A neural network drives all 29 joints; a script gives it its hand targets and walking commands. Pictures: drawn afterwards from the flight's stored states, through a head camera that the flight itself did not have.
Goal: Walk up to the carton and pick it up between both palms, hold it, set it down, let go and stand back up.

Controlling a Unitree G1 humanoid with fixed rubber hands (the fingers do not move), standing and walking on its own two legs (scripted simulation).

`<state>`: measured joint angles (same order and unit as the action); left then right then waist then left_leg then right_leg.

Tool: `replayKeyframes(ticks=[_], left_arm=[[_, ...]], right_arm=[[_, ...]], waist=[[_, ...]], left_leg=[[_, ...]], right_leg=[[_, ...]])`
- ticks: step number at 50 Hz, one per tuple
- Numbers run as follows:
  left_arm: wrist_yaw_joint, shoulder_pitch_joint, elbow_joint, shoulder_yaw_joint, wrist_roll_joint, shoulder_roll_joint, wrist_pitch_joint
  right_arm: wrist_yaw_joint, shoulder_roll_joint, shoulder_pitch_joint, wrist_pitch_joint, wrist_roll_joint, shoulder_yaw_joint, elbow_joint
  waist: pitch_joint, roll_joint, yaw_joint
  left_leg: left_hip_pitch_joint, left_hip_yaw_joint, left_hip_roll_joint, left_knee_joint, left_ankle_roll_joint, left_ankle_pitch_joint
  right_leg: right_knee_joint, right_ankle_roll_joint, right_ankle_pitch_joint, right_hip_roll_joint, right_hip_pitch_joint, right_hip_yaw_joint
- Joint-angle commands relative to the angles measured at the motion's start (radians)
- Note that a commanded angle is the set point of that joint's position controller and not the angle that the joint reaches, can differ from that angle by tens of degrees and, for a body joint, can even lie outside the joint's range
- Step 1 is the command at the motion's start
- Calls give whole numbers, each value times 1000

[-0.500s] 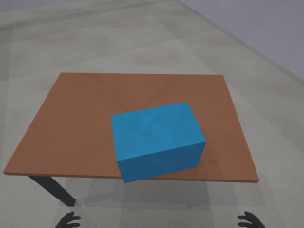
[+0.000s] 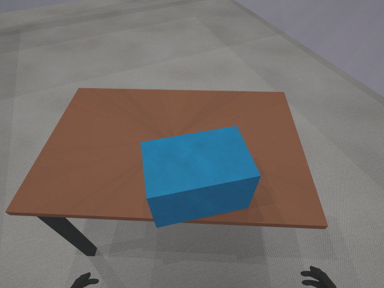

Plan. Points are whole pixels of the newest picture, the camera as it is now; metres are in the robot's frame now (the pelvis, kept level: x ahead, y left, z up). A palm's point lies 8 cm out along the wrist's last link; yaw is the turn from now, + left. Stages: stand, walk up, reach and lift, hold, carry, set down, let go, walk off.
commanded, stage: reach and lift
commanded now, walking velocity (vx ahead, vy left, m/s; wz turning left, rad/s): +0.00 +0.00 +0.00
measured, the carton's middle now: (196, 176) +0.42 +0.01 -0.10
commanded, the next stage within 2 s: none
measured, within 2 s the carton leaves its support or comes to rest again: neither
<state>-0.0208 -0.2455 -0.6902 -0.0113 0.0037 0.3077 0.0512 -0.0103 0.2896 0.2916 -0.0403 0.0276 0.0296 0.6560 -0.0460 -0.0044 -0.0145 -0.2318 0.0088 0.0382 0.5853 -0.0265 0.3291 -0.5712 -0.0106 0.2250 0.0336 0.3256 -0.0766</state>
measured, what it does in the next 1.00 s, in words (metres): stands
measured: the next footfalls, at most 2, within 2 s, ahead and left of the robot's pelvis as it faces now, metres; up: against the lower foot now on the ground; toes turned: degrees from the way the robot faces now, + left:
none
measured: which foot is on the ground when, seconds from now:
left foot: down 0.00-1.00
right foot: down 0.00-1.00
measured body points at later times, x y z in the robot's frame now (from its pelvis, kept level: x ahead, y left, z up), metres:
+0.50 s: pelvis +0.01 -0.01 +0.01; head +0.01 +0.01 +0.46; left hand +0.16 +0.26 -0.07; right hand +0.18 -0.25 -0.06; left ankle -0.01 +0.14 -0.73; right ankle +0.03 -0.11 -0.73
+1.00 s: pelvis +0.02 +0.01 +0.01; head +0.01 +0.01 +0.46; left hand +0.19 +0.23 -0.05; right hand +0.20 -0.25 -0.05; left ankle -0.01 +0.14 -0.73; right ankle +0.03 -0.11 -0.73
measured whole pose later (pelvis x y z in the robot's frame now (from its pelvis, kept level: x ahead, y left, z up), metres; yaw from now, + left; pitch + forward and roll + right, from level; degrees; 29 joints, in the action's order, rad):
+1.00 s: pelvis +0.02 +0.01 +0.01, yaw +1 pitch -2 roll +0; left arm 0.12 -0.22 -0.60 0.03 -0.06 0.14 -0.28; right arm -0.19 0.33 0.12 -0.50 -0.23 0.00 0.94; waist -0.01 0.00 -0.04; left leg -0.14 -0.02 0.05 0.48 -0.03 0.30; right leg -0.47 0.00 0.23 0.00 0.20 -0.02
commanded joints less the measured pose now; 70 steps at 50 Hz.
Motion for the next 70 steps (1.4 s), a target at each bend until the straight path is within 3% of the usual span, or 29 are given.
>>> replayKeyframes(ticks=[1,2,3,4,6,7,9,10,13,17,23,32,39,53,61,70], left_arm=[[42,174,195,-86,70,1,160],[31,183,209,-74,50,38,181],[27,196,230,-63,8,99,200],[30,189,264,-78,-4,102,216],[26,135,273,-124,6,100,221],[27,88,277,-141,15,107,218],[40,61,289,-154,24,100,217],[39,58,280,-160,22,97,204],[40,77,286,-162,17,73,152],[50,105,302,-139,15,46,86],[83,93,336,-87,-8,6,-7],[117,34,316,-39,-34,-51,-109],[140,30,255,4,-36,-89,-226],[151,145,165,24,-101,-75,-451],[139,157,140,20,-133,-84,-530],[145,317,117,23,-186,-56,-536]], right_arm=[[-29,152,-204,-180,62,133,193],[-29,126,-202,-206,56,119,162],[-27,81,-228,-226,58,115,121],[-24,81,-232,-230,40,112,80],[-19,83,-173,-225,28,82,64],[-16,89,-147,-222,20,63,51],[-27,91,-150,-203,8,54,42],[-29,95,-153,-203,7,51,36],[-31,72,-159,-213,-10,38,20],[-44,45,-163,-235,-32,30,37],[-70,61,-172,-278,-60,52,56],[-112,139,-202,-332,-101,85,87],[-152,161,-204,-407,-190,49,156],[-187,224,-298,-556,-325,-19,224],[-201,264,-338,-633,-409,-68,269],[-212,298,-496,-626,-453,-100,276]], waist=[[-4,-160,11],[-13,-54,18],[-2,87,27],[61,150,18],[95,187,2],[83,164,-6],[72,89,-18],[75,85,-12],[60,62,-6],[30,7,5],[36,-28,12],[52,1,-5],[58,11,-15],[122,35,-23],[185,51,-31],[231,76,-33]], left_leg=[[-815,-122,107,-233,155,210],[-635,-127,68,-164,110,100],[-314,-124,8,-72,50,-19],[-115,-99,-7,-45,45,-25],[-38,-101,-41,-50,48,-91],[-28,-100,-56,-87,44,-131],[-82,-106,-57,-147,39,-136],[-59,-107,-64,-147,32,-183],[-11,-99,-79,-170,22,-199],[8,-87,-68,-199,18,-189],[38,-70,-44,-227,10,-194],[71,-47,-34,-232,-12,-250],[59,-38,-30,-219,-17,-278],[-35,-45,-49,-139,-13,-178],[-46,-41,-57,-85,-22,-254],[-130,-48,-57,-66,-4,-124]], right_leg=[[-209,-10,-93,-127,-684,-5],[-141,-29,-55,-92,-513,14],[-23,-35,-17,-42,-245,45],[53,-20,15,-35,-126,40],[102,4,-68,-15,-170,83],[121,12,-135,-15,-218,84],[130,2,-109,-29,-316,78],[128,8,-179,-30,-328,76],[169,13,-180,-26,-302,84],[203,-5,-107,-26,-282,82],[225,-25,-56,-38,-262,70],[233,-29,-70,-69,-238,50],[224,-42,-103,-74,-212,62],[136,-23,-79,-61,-144,91],[97,-14,-179,-74,-118,89],[63,-6,-74,-63,-37,101]])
